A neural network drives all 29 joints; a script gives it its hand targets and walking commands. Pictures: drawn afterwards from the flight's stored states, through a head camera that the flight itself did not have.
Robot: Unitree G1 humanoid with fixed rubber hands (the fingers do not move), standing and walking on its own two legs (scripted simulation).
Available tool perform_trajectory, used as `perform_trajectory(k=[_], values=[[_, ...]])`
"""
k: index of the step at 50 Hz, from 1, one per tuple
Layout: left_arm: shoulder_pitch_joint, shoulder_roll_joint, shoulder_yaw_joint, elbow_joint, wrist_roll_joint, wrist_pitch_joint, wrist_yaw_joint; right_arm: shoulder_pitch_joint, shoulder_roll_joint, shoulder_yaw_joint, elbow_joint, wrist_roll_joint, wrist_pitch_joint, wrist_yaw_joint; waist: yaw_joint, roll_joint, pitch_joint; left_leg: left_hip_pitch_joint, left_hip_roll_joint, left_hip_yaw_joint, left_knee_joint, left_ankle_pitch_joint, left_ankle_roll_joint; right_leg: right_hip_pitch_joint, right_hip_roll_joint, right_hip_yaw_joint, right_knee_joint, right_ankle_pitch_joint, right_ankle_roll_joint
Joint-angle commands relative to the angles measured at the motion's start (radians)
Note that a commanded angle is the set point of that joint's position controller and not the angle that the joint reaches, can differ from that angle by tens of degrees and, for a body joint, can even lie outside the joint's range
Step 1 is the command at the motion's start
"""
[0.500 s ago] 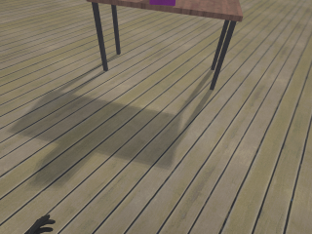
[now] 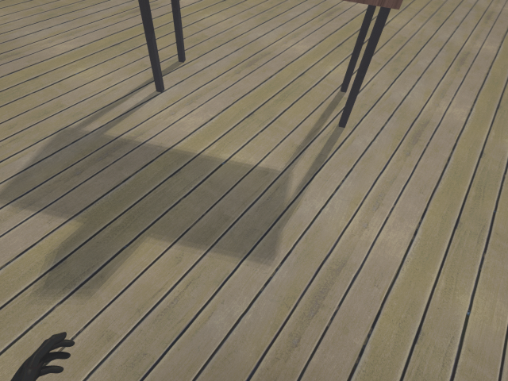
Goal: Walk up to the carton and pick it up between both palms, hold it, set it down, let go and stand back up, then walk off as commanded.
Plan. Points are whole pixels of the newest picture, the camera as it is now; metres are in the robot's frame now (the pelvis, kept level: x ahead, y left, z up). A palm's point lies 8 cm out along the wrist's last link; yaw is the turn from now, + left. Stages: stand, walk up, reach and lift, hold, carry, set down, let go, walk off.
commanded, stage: walk off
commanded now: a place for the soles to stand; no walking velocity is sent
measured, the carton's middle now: out of the picture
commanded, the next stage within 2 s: none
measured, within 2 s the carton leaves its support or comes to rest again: neither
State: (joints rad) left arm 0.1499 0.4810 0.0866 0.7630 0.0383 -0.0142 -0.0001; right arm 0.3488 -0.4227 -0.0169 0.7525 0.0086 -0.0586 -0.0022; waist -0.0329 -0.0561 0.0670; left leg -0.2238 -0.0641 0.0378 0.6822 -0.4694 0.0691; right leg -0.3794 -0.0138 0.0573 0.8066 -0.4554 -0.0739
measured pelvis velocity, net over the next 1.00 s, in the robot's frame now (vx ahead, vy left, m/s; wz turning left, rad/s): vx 0.09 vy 0.02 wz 0.00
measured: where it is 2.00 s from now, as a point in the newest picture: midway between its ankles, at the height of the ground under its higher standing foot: outside the picture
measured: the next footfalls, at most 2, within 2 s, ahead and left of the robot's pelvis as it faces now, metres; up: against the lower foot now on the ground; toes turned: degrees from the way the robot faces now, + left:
left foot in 0.30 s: +0.05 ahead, +0.11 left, +0.00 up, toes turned +2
right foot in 0.52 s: +0.13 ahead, -0.11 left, +0.00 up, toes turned +4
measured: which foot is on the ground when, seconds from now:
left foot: down 0.00-0.12, up 0.14-0.28, down 0.30-0.70, up 0.72-0.84, down 0.86-1.00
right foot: down 0.00-0.32, up 0.34-0.50, down 0.52-0.88, up 0.90-1.00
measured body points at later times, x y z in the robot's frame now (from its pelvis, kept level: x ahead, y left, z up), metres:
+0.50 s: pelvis +0.07 +0.04 -0.01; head +0.12 +0.08 +0.44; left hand +0.20 +0.38 -0.12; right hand +0.20 -0.28 -0.07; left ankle +0.01 +0.11 -0.71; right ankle +0.08 -0.11 -0.71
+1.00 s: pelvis +0.09 +0.02 -0.01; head +0.16 +0.04 +0.43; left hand +0.24 +0.35 -0.11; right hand +0.21 -0.30 -0.08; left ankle +0.09 +0.15 -0.71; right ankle +0.07 -0.13 -0.66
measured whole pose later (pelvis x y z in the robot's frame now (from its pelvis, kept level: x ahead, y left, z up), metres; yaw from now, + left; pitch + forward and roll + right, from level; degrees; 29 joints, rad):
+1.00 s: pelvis +0.09 +0.02 -0.01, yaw +0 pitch -1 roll +0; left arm 0.13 0.47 0.10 0.65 0.02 0.06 0.00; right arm 0.22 -0.40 -0.02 0.65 0.03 -0.03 -0.05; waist 0.00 -0.07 0.20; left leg -0.35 0.04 0.03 0.80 -0.42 0.00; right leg -0.47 0.09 0.16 1.14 -0.53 -0.02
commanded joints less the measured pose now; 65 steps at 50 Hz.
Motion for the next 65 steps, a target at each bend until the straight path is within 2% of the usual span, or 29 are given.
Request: perform_trajectory(k=[1,3,6,9,13,15,16,17,21,22,25,32,33,34,35,37,39,41,42,44,45,46,50,55,57,59,60,63,65], values=[[-0.017,0.168,0.051,-0.074,-0.004,-0.03,-0.004,0.02,-0.258,-0.082,-0.049,-0.001,0.007,-0.021,-0.014,0.233,-0.022,0.194,0.289,-0.296,-0.121,0.839,0.038,-0.139,0.006,0.0,-0.143,0.096,-0.017],[0.127,0.206,0.076,-0.055,0.009,-0.026,0.002,-0.035,-0.254,-0.085,-0.101,0.005,0.014,-0.021,0.049,0.061,-0.141,0.051,0.19,-0.193,0.113,0.656,0.036,0.141,-0.06,0.112,-0.283,0.457,-0.064],[0.16,0.248,0.069,-0.086,0.013,-0.03,0.024,-0.075,-0.206,-0.062,-0.111,0.012,0.018,-0.017,0.113,-0.09,-0.135,-0.305,0.021,-0.047,0.291,-0.073,-0.095,0.373,-0.34,0.445,-0.311,0.844,-0.31],[0.126,0.244,0.06,-0.124,0.025,-0.017,0.039,-0.071,-0.201,-0.067,-0.152,0.011,0.022,-0.003,0.091,-0.089,-0.132,-0.267,0.049,-0.04,0.259,-0.19,-0.024,0.327,-0.291,0.361,-0.329,0.932,-0.235],[0.005,0.231,0.056,-0.153,0.006,0.004,0.031,0.011,-0.181,-0.061,-0.129,0.031,0.012,-0.005,0.007,-0.031,-0.16,-0.012,0.089,-0.007,-0.12,0.314,-0.061,0.212,-0.144,0.108,-0.112,0.71,-0.102],[0.027,0.15,0.038,-0.153,-0.013,0.009,0.02,0.018,-0.27,-0.1,-0.128,0.006,-0.001,-0.021,-0.023,0.154,-0.239,0.293,0.289,-0.271,-0.137,0.791,0.003,-0.053,0.016,-0.027,-0.014,0.448,0.02],[0.001,0.154,0.042,-0.142,-0.012,0.017,0.021,0.025,-0.296,-0.095,-0.122,0.001,0.005,-0.022,-0.018,0.23,-0.23,0.341,0.4,-0.434,-0.139,1.024,0.071,-0.161,0.046,-0.005,0.021,-0.034,0.019],[-0.05,0.187,0.043,-0.136,-0.015,0.019,0.026,0.076,-0.294,-0.089,-0.084,0.017,0.003,-0.029,-0.042,0.132,-0.207,0.373,0.41,-0.42,-0.083,1.251,0.041,-0.197,0.002,0.044,0.059,-0.1,0.004],[-0.038,0.194,0.052,-0.122,-0.018,0.005,0.007,0.01,-0.259,-0.095,-0.111,0.009,0.02,-0.041,-0.032,0.169,-0.108,0.269,0.289,-0.276,-0.109,1.072,-0.101,-0.208,0.002,0.002,0.06,-0.02,-0.007],[-0.066,0.171,0.038,-0.126,-0.024,0.008,0.014,-0.007,-0.264,-0.091,-0.085,0.011,0.022,-0.031,-0.045,0.322,-0.077,0.215,0.272,-0.276,-0.113,1.068,-0.088,-0.22,0.001,-0.004,0.024,-0.004,-0.01],[-0.01,0.176,0.046,-0.112,-0.022,0.008,0.011,-0.053,-0.24,-0.09,-0.136,0.012,0.033,-0.027,-0.002,0.243,-0.055,0.163,0.297,-0.318,-0.149,0.947,-0.012,-0.156,0.006,-0.015,-0.023,0.028,-0.022],[0.038,0.173,0.061,-0.129,-0.014,0.021,0.007,-0.051,-0.22,-0.086,-0.129,0.022,0.031,-0.04,0.055,0.116,-0.051,-0.05,0.214,-0.22,0.043,1.105,-0.11,0.148,-0.01,0.004,-0.172,0.371,-0.057],[0.157,0.211,0.077,-0.094,-0.008,0.009,0.011,-0.128,-0.22,-0.083,-0.162,0.028,0.036,-0.038,0.129,-0.012,-0.181,-0.089,0.109,-0.119,0.296,0.933,-0.153,0.324,-0.098,0.131,-0.217,0.739,-0.13],[0.211,0.24,0.078,-0.13,-0.01,0.008,0.025,-0.108,-0.194,-0.077,-0.186,0.038,0.041,-0.036,0.145,-0.087,-0.232,-0.181,-0.047,-0.025,0.533,0.342,-0.181,0.395,-0.258,0.321,-0.221,1.061,-0.262],[0.153,0.197,0.056,-0.136,-0.01,0.011,0.027,-0.097,-0.177,-0.075,-0.172,0.031,0.051,-0.049,0.118,-0.056,-0.185,-0.213,-0.026,-0.124,0.507,-0.188,-0.165,0.352,-0.336,0.419,-0.271,1.184,-0.302],[-0.041,0.2,0.066,-0.216,0.006,0.017,0.038,-0.015,-0.191,-0.089,-0.16,0.036,0.036,-0.043,0.043,-0.023,-0.103,-0.199,0.094,-0.157,0.397,-0.241,-0.072,0.216,-0.32,0.316,-0.285,1.058,-0.22],[-0.09,0.167,0.063,-0.23,0.024,0.029,0.038,0.014,-0.181,-0.066,-0.142,0.047,0.037,-0.032,0.029,-0.159,-0.036,-0.166,0.154,-0.093,0.063,-0.121,-0.04,0.194,-0.217,0.193,-0.231,0.908,-0.136],[-0.033,0.147,0.044,-0.198,-0.004,0.05,0.018,0.051,-0.173,-0.079,-0.11,0.036,0.026,-0.035,-0.002,-0.037,-0.128,0.029,0.085,0.03,-0.2,0.408,-0.084,0.238,-0.052,0.055,-0.054,0.779,-0.024],[-0.013,0.11,0.036,-0.201,-0.019,0.052,0.006,0.033,-0.217,-0.089,-0.13,0.023,0.017,-0.046,-0.016,0.061,-0.192,0.177,0.193,-0.165,-0.188,0.632,-0.071,0.077,0.008,0.055,-0.001,0.661,0.03],[-0.002,0.115,0.042,-0.218,-0.025,0.065,0.002,0.007,-0.307,-0.106,-0.152,0.024,0.022,-0.051,-0.016,0.177,-0.121,0.136,0.513,-0.566,-0.189,0.975,0.161,-0.118,0.083,0.052,0.201,-0.102,0.058],[-0.045,0.15,0.065,-0.212,-0.019,0.063,0.009,0.062,-0.313,-0.109,-0.121,0.02,0.009,-0.056,-0.016,0.047,-0.081,0.154,0.498,-0.562,-0.113,1.161,0.171,-0.144,0.095,0.173,0.349,-0.149,0.058],[-0.012,0.144,0.052,-0.207,-0.023,0.06,0.01,-0.001,-0.313,-0.111,-0.138,0.018,0.006,-0.066,-0.002,0.116,-0.154,0.202,0.504,-0.474,-0.083,1.201,0.166,-0.185,0.072,0.179,0.377,-0.123,0.044],[0.034,0.154,0.054,-0.161,-0.023,0.045,-0.001,-0.107,-0.266,-0.112,-0.169,0.013,0.027,-0.049,0.019,0.174,-0.09,0.064,0.447,-0.329,-0.126,0.74,0.192,-0.161,0.062,0.143,0.402,-0.049,0.059],[0.056,0.137,0.049,-0.156,-0.007,0.042,-0.016,-0.142,-0.28,-0.124,-0.144,0.0,0.046,-0.035,0.016,0.319,-0.111,0.1,0.395,-0.322,-0.051,0.631,0.189,-0.093,0.014,0.036,0.015,-0.025,0.056],[0.101,0.137,0.046,-0.132,-0.01,0.035,-0.009,-0.181,-0.268,-0.107,-0.18,0.01,0.058,-0.023,0.053,0.251,-0.113,-0.078,0.295,-0.254,0.029,0.444,0.112,0.116,0.04,-0.008,-0.168,0.244,0.028],[0.106,0.261,0.057,-0.177,0.009,0.031,-0.002,-0.252,-0.213,-0.076,-0.217,0.027,0.061,-0.02,0.102,-0.079,-0.128,-0.17,-0.025,-0.082,0.354,-0.008,-0.007,0.032,-0.248,0.476,-0.424,0.365,-0.173],[0.063,0.303,0.068,-0.133,0.012,0.025,0.001,-0.263,-0.255,-0.105,-0.192,0.023,0.065,-0.031,0.12,-0.166,-0.096,-0.158,-0.029,-0.185,0.465,-0.239,-0.053,-0.029,-0.36,0.681,-0.466,0.464,-0.278],[0.012,0.222,0.06,-0.172,0.001,0.003,0.032,-0.153,-0.261,-0.109,-0.156,0.016,0.062,-0.037,0.052,0.018,-0.047,-0.278,0.009,-0.182,0.623,-0.163,-0.07,0.11,-0.306,0.455,-0.353,0.674,-0.22],[0.055,0.218,0.062,-0.172,0.013,-0.003,0.041,-0.111,-0.241,-0.091,-0.19,0.008,0.066,-0.025,0.083,-0.075,-0.086,-0.332,0.039,-0.146,0.537,-0.148,-0.035,0.234,-0.275,0.439,-0.302,0.802,-0.227]])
